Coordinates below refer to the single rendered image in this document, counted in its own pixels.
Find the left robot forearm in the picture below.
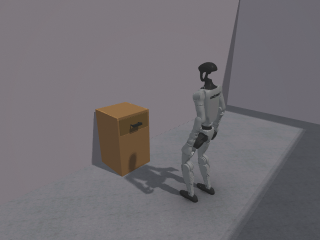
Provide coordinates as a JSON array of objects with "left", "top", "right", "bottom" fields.
[{"left": 186, "top": 117, "right": 202, "bottom": 147}]

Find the robot foot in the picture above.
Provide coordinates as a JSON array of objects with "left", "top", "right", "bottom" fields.
[
  {"left": 196, "top": 183, "right": 215, "bottom": 195},
  {"left": 179, "top": 190, "right": 198, "bottom": 203}
]

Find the robot left hand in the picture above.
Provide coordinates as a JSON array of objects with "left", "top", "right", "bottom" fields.
[{"left": 181, "top": 144, "right": 194, "bottom": 158}]

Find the right robot upper arm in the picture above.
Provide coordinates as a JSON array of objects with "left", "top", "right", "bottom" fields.
[{"left": 215, "top": 84, "right": 226, "bottom": 113}]

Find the robot right hand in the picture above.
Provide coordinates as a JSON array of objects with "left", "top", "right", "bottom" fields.
[{"left": 212, "top": 125, "right": 219, "bottom": 140}]

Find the handle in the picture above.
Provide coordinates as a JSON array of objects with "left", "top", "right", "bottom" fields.
[{"left": 131, "top": 122, "right": 143, "bottom": 128}]

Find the right robot forearm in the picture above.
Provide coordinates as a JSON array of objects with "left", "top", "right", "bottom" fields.
[{"left": 212, "top": 110, "right": 225, "bottom": 128}]

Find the right robot foot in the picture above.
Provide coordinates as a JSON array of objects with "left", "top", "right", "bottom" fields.
[{"left": 196, "top": 183, "right": 215, "bottom": 195}]

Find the drawer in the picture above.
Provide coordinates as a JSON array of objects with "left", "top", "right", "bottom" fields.
[{"left": 119, "top": 112, "right": 148, "bottom": 136}]

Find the left robot foot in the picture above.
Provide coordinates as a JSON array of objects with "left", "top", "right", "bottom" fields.
[{"left": 179, "top": 190, "right": 198, "bottom": 203}]

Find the cabinet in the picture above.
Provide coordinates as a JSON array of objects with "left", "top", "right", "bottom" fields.
[{"left": 95, "top": 102, "right": 150, "bottom": 177}]

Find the left robot upper arm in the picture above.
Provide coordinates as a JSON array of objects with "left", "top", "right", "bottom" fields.
[{"left": 192, "top": 89, "right": 206, "bottom": 124}]

